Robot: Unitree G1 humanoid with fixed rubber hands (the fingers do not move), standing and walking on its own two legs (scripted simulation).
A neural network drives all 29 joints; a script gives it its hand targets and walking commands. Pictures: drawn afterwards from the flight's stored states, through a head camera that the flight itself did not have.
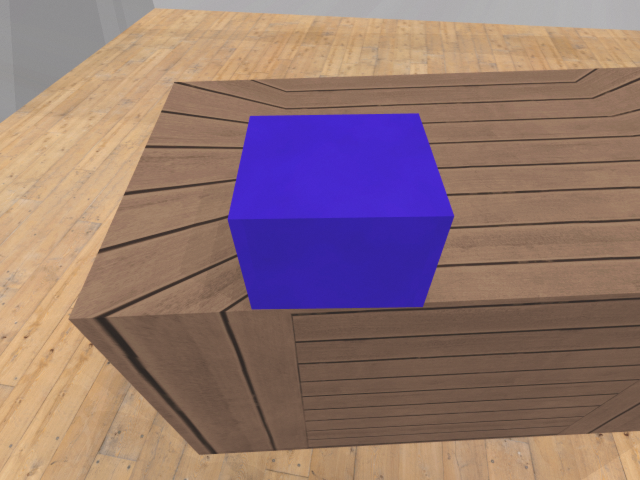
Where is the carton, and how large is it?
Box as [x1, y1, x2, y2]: [228, 113, 453, 308]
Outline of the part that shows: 418,113 250,116 228,215 228,222 252,308 422,306 444,244 453,214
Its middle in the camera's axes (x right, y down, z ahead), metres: +0.02 -0.05 +0.56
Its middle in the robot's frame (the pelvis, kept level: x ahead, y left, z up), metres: +0.47 +0.00 +0.09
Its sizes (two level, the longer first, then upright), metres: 0.249 0.217 0.184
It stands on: a pedestal, 0.76 m high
